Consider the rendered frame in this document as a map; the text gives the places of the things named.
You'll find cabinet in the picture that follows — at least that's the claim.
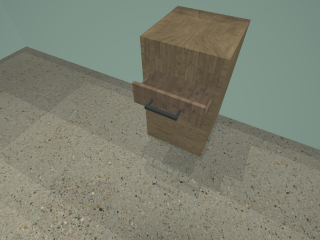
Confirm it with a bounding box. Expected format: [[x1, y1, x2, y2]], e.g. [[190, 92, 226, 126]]
[[140, 6, 251, 157]]

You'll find handle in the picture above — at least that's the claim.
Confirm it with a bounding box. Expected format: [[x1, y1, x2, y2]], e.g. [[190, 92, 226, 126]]
[[144, 99, 182, 121]]

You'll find drawer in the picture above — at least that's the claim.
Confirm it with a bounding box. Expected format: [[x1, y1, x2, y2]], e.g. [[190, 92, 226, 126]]
[[132, 70, 216, 128]]

